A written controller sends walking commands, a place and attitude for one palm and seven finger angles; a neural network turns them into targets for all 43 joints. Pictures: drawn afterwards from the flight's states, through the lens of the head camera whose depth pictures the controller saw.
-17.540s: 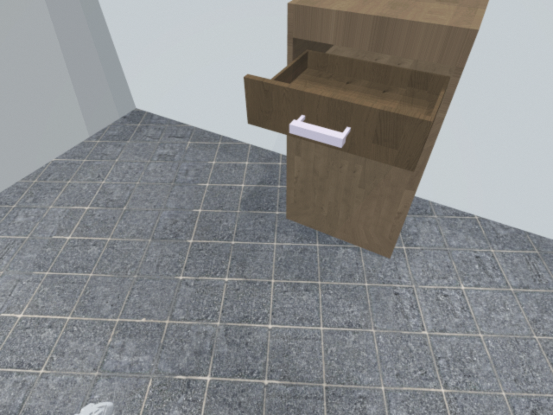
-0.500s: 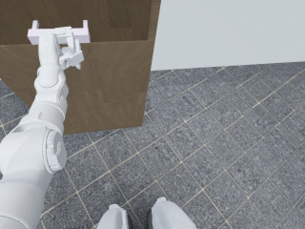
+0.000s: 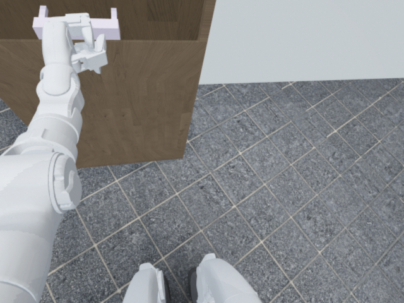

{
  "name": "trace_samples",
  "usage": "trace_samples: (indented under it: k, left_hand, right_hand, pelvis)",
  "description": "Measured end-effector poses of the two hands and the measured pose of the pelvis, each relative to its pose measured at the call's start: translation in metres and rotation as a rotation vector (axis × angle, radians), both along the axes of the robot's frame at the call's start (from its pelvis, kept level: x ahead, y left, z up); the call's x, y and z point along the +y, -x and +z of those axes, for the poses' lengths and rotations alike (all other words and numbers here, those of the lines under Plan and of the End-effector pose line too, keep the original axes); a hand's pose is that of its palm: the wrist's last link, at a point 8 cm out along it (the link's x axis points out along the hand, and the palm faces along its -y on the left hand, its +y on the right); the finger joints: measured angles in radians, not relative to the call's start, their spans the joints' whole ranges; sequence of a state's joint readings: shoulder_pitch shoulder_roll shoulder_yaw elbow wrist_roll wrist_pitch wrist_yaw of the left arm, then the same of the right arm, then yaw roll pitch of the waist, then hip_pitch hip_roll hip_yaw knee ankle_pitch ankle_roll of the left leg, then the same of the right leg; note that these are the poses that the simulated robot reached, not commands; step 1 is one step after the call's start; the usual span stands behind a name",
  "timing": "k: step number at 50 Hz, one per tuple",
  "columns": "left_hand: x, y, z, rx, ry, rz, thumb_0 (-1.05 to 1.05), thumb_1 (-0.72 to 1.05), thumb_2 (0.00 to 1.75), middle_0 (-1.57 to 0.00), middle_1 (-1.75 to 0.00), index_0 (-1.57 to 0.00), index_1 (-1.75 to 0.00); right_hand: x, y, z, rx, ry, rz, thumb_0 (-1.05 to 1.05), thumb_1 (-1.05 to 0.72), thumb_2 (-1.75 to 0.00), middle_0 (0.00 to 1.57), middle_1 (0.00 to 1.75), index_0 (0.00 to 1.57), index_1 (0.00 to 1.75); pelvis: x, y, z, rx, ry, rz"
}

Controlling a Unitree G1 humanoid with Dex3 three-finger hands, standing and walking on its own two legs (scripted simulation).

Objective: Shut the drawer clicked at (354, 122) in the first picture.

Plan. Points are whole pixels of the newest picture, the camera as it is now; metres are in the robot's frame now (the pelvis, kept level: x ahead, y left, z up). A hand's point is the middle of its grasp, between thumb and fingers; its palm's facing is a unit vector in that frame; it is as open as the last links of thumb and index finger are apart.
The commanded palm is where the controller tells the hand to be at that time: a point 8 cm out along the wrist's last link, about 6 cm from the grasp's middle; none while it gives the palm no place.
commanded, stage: pull the fist back off the drawer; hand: left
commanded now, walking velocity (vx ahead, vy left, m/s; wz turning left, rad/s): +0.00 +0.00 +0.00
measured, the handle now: (79, 20) +0.64 +0.13 +0.10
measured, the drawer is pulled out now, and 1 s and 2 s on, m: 0.00 0.00 0.00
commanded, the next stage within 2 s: draw the hand back to the body in 0.56 s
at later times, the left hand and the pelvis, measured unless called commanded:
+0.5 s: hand (106, 54) +0.56 +0.09 +0.09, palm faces +0.02 -1.00 -0.01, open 3.2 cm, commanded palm +0.53 +0.13 +0.10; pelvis +0.02 -0.01 +0.01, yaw -1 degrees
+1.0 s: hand (61, 85) +0.46 +0.14 +0.13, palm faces +0.03 -1.00 -0.02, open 3.3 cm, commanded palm +0.42 +0.18 +0.14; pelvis +0.06 -0.02 +0.05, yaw -1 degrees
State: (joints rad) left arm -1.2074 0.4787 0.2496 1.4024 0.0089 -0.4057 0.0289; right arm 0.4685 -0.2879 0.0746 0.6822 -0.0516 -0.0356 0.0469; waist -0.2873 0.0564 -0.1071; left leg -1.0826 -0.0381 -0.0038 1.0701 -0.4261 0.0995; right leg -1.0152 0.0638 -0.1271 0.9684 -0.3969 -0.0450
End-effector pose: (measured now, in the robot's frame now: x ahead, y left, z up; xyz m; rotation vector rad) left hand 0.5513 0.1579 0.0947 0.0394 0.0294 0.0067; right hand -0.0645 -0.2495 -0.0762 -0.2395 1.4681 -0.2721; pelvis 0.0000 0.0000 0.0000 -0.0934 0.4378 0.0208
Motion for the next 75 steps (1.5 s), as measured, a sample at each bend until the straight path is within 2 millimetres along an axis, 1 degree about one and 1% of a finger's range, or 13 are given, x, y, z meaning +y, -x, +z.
trace_samples:
  k: [9,17,28,34,37,42,47,50,54,58,65,70,75]
  left_hand:
    - [-0.002,0.001,-0.002,-0.004,0.004,-0.001,0.02,0.56,0.92,-1.40,-1.60,-1.40,-1.60]
    - [-0.007,0.004,-0.004,-0.006,0.007,-0.001,0.00,0.62,0.92,-1.40,-1.60,-1.40,-1.60]
    - [-0.015,0.012,-0.002,-0.011,0.016,0.017,0.02,0.82,0.90,-1.40,-1.60,-1.40,-1.60]
    - [-0.011,0.013,0.000,-0.016,0.015,0.024,0.03,0.84,0.89,-1.40,-1.60,-1.40,-1.60]
    - [-0.003,0.017,0.003,-0.038,0.027,0.039,0.03,0.85,0.89,-1.40,-1.60,-1.40,-1.60]
    - [0.015,0.049,0.021,-0.081,-0.005,0.028,0.02,0.88,0.89,-1.40,-1.60,-1.40,-1.60]
    - [0.033,0.091,0.033,-0.058,0.010,0.026,0.02,0.89,0.90,-1.40,-1.60,-1.40,-1.60]
    - [0.040,0.115,0.040,-0.067,0.013,0.022,0.02,0.90,0.90,-1.40,-1.60,-1.40,-1.60]
    - [0.040,0.146,0.050,-0.083,0.012,-0.003,0.02,0.90,0.90,-1.40,-1.60,-1.40,-1.60]
    - [0.040,0.171,0.059,-0.082,0.008,-0.017,0.02,0.90,0.90,-1.41,-1.60,-1.40,-1.60]
    - [0.051,0.214,0.087,-0.098,-0.135,0.063,0.02,0.90,0.90,-1.41,-1.60,-1.40,-1.60]
    - [0.065,0.244,0.099,-0.093,-0.184,0.133,0.02,0.90,0.90,-1.41,-1.60,-1.40,-1.60]
    - [0.077,0.271,0.109,-0.089,-0.220,0.185,0.02,0.90,0.90,-1.41,-1.60,-1.40,-1.60]
  right_hand:
    - [0.001,0.002,-0.001,0.013,-0.011,0.007,0.00,-0.91,-0.89,0.20,0.30,0.21,0.30]
    - [0.001,-0.009,-0.006,-0.002,-0.035,0.003,0.00,-0.91,-0.89,0.20,0.30,0.21,0.30]
    - [-0.004,-0.048,-0.009,-0.066,-0.084,-0.022,0.00,-0.91,-0.89,0.20,0.30,0.20,0.30]
    - [-0.012,-0.073,-0.009,-0.094,-0.093,-0.019,0.00,-0.91,-0.89,0.20,0.30,0.20,0.30]
    - [-0.017,-0.086,-0.007,-0.112,-0.093,-0.024,0.00,-0.91,-0.89,0.20,0.30,0.20,0.30]
    - [-0.022,-0.116,0.002,-0.189,-0.115,-0.025,0.00,-0.91,-0.89,0.20,0.30,0.20,0.30]
    - [-0.027,-0.161,0.015,-0.312,-0.119,0.029,0.01,-0.91,-0.89,0.20,0.30,0.20,0.30]
    - [-0.030,-0.193,0.023,-0.406,-0.103,0.075,0.01,-0.91,-0.89,0.20,0.30,0.20,0.30]
    - [-0.028,-0.232,0.036,-0.533,-0.089,0.138,0.01,-0.91,-0.89,0.20,0.30,0.20,0.30]
    - [-0.019,-0.260,0.049,-0.641,-0.092,0.188,0.01,-0.91,-0.89,0.19,0.30,0.20,0.30]
    - [0.006,-0.279,0.070,-0.731,-0.118,0.206,0.01,-0.91,-0.89,0.20,0.30,0.20,0.30]
    - [0.022,-0.279,0.074,-0.728,-0.140,0.224,0.01,-0.91,-0.89,0.20,0.30,0.20,0.30]
    - [0.030,-0.273,0.072,-0.708,-0.151,0.244,0.01,-0.91,-0.89,0.20,0.30,0.20,0.30]
  pelvis:
    - [0.001,0.001,-0.003,0.003,0.001,0.002]
    - [-0.001,-0.003,-0.002,-0.004,-0.004,-0.007]
    - [-0.009,-0.025,0.010,-0.040,-0.029,-0.042]
    - [-0.015,-0.035,0.015,-0.054,-0.041,-0.048]
    - [-0.018,-0.041,0.018,-0.061,-0.047,-0.058]
    - [-0.022,-0.054,0.032,-0.101,-0.057,-0.070]
    - [-0.024,-0.061,0.043,-0.168,-0.060,-0.060]
    - [-0.024,-0.060,0.046,-0.204,-0.057,-0.040]
    - [-0.021,-0.054,0.049,-0.244,-0.059,-0.021]
    - [-0.020,-0.046,0.052,-0.282,-0.065,-0.012]
    - [-0.018,-0.037,0.064,-0.370,-0.073,-0.023]
    - [-0.015,-0.035,0.071,-0.423,-0.074,-0.019]
    - [-0.011,-0.036,0.077,-0.462,-0.075,-0.015]
